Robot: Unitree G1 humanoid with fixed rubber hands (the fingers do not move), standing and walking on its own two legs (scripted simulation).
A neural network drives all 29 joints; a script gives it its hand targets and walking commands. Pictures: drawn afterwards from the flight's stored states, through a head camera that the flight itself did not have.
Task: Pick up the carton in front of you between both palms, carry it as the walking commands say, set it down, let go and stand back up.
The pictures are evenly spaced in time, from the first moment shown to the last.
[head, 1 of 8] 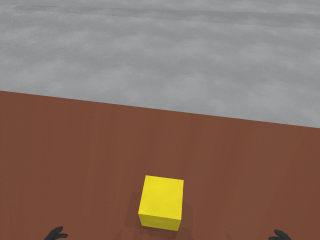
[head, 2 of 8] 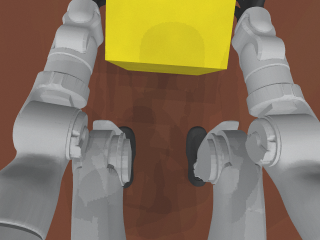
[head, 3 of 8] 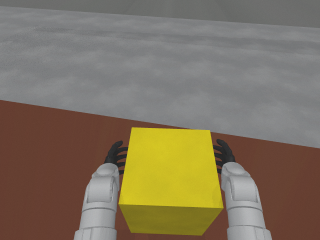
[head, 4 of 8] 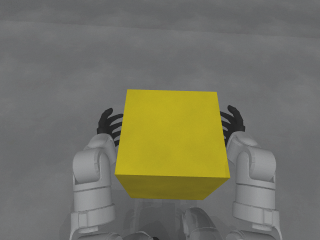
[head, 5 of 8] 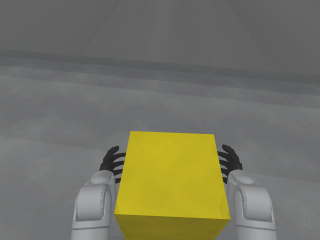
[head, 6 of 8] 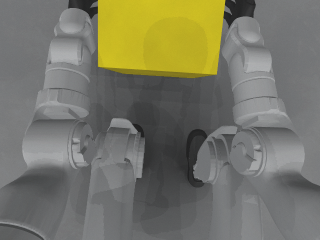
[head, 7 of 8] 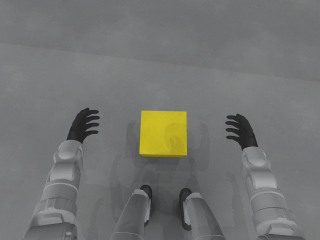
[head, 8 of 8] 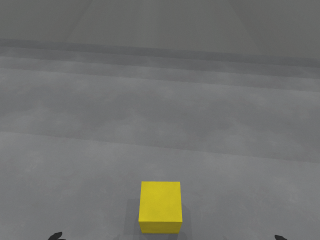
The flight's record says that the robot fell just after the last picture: no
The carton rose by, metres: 0.69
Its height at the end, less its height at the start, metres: -0.14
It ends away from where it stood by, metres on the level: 2.71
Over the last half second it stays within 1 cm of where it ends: yes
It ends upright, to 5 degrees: yes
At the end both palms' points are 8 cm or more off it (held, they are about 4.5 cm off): yes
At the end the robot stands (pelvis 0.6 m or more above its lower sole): yes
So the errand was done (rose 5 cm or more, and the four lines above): yes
